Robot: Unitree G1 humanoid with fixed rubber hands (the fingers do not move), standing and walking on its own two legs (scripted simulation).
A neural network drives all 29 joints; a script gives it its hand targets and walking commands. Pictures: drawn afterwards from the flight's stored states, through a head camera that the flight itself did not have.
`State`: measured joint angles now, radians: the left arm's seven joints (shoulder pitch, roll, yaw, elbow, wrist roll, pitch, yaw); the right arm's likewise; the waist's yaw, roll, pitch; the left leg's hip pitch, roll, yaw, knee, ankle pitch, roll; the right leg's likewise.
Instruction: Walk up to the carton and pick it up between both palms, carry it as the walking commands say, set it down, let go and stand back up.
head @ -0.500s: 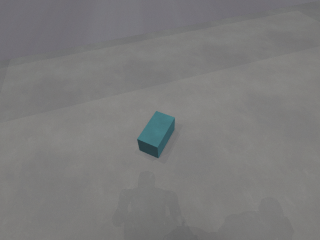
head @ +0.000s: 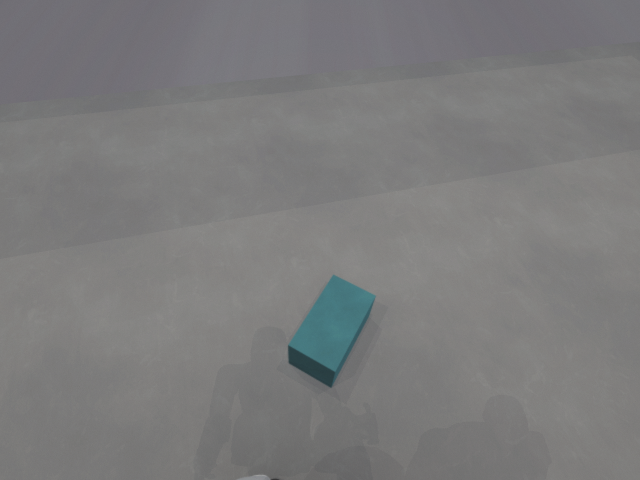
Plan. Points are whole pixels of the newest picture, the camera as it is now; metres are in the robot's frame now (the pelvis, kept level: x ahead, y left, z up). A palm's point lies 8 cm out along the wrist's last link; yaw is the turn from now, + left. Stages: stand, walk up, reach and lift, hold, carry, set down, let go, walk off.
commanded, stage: walk up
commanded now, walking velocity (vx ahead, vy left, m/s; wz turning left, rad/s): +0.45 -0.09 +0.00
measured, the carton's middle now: (332, 329) +0.62 -0.02 -0.69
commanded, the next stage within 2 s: none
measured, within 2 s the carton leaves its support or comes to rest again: neither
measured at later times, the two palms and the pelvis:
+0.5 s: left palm (232, 374) +0.28 +0.16 -0.13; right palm out of the picture +0.13 -0.27 -0.15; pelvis +0.20 -0.06 +0.00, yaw +2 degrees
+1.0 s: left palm (160, 397) +0.24 +0.26 -0.16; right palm (488, 381) +0.30 -0.23 -0.11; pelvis +0.23 +0.03 +0.00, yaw +3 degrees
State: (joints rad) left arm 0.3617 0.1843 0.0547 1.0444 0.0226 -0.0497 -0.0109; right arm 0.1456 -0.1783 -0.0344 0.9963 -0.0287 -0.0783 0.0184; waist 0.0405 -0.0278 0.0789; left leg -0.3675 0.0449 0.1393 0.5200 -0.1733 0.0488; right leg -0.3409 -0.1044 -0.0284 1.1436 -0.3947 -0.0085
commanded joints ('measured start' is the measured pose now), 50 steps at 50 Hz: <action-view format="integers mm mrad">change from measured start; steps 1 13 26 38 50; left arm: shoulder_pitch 97 -251 -22 -56 16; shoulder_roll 34 27 112 193 54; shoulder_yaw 12 -10 19 29 13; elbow -24 -133 -14 -50 18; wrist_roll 7 -12 -5 -14 -15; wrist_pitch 22 30 -12 31 122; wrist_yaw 5 -21 45 50 35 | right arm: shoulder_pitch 205 299 296 132 68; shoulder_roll -125 -111 -28 -108 -70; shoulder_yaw -20 -10 -22 -37 7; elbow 11 91 118 42 -17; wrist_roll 11 16 5 8 12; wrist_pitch -26 -10 79 135 53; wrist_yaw -15 -33 -21 -30 -51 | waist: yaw -31 -79 -33 -27 0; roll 79 257 -105 -148 130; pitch -85 17 -12 -32 -75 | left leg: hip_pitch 239 281 -112 28 114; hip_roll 290 154 97 23 183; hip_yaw -303 -50 -144 -24 -283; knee -276 -290 553 201 -333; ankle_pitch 334 394 -194 -127 -9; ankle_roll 46 35 -81 -111 -104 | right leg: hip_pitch -150 -139 102 32 -71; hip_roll -34 9 -274 -289 31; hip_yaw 12 -79 172 92 66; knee -7 -503 -960 -851 -221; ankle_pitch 99 320 261 422 69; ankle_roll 20 52 -97 -126 18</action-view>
